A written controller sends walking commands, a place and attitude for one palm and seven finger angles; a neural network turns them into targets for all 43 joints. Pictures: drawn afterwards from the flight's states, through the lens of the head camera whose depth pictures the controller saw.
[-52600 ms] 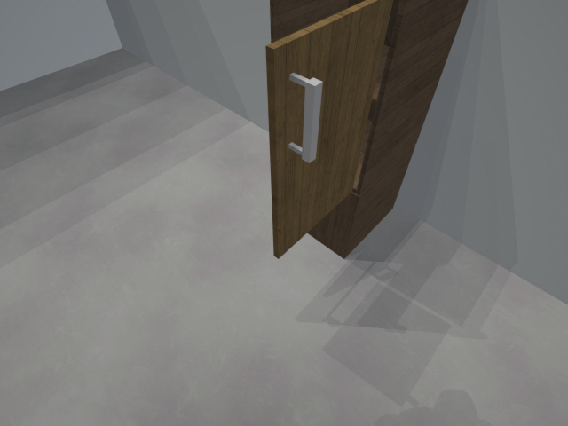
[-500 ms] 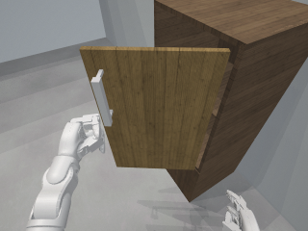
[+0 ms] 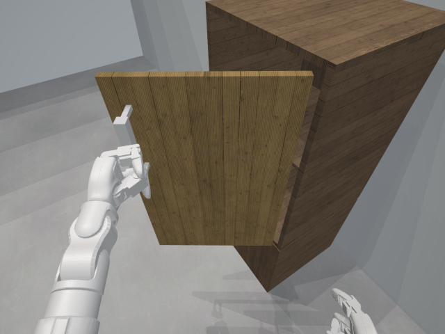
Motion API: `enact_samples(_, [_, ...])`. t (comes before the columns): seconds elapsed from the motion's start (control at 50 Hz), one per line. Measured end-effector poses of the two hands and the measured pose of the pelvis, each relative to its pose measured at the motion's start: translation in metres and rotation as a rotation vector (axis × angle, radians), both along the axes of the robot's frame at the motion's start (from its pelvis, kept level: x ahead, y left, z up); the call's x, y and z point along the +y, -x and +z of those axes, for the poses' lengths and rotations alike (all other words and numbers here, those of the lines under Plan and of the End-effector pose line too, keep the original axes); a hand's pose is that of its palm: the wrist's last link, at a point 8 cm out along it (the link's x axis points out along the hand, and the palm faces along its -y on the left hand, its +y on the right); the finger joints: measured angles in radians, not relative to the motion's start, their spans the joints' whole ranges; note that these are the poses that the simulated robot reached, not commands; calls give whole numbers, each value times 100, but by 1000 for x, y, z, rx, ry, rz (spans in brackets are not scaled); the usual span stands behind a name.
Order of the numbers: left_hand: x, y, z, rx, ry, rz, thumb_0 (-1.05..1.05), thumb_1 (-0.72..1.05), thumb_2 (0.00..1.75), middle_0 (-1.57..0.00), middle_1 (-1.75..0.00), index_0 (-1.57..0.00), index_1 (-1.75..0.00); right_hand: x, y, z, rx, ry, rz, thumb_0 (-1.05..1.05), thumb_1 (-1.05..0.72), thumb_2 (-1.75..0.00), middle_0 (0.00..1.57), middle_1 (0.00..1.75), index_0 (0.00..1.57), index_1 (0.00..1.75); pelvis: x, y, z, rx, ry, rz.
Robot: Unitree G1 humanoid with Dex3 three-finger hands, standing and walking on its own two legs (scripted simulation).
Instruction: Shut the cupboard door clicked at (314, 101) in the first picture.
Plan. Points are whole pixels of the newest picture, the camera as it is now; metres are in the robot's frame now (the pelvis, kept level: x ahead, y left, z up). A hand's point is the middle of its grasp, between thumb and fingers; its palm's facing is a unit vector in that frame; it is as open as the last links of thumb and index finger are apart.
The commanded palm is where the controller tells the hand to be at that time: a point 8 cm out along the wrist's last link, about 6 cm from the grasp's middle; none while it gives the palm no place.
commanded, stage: bring the fist close to the handle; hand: left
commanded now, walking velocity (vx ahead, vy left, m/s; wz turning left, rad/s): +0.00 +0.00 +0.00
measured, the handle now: (135, 148) +0.42 +0.20 +0.12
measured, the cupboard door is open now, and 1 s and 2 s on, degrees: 56 47 37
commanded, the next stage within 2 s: push the door shut along its arc in 0.16 s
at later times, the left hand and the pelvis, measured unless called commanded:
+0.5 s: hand (145, 175) +0.35 +0.16 +0.13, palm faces -0.01 -1.00 -0.05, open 3.1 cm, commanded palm +0.33 +0.21 +0.13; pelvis -0.01 -0.01 +0.00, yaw +1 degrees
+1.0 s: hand (148, 152) +0.40 +0.17 +0.13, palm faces -0.13 -0.99 -0.04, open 3.1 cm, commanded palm +0.40 +0.20 +0.13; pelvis -0.02 +0.01 -0.01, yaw +2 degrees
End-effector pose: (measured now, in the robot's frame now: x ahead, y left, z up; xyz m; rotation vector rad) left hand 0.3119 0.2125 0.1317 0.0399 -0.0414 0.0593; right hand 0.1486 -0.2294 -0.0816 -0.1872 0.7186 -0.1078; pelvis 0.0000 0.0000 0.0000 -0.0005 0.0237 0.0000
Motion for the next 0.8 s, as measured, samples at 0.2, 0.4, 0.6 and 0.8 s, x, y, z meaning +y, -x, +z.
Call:
enact_samples(0.2, [1, 12, -4, 15, 7, 0, 2, 90, 90, -130, -150, -130, -150, -8, -7, 3, -30, 3, 1, 1, -91, -90, 20, 30, 20, 30, -6, 2, 0, -6, -1, 6])
enact_samples(0.4, [6, 5, -3, 29, -14, -19, 2, 90, 90, -130, -150, -130, -150, -6, -9, 5, -41, 3, 11, 1, -91, -90, 20, 30, 20, 30, -9, 7, 0, -10, 0, 16])
enact_samples(0.6, [4, -30, 3, 22, -3, -95, 2, 90, 90, -132, -150, -130, -150, -10, 13, -5, 24, 24, -19, 1, -91, -90, 20, 30, 20, 30, -5, 12, -2, 14, 2, 18])
enact_samples(0.8, [10, -52, 3, 27, -4, -132, 2, 90, 90, -134, -150, -130, -150, -12, 43, -16, 118, 38, -46, 1, -91, -90, 20, 30, 20, 30, 3, 14, -3, 39, 6, 22])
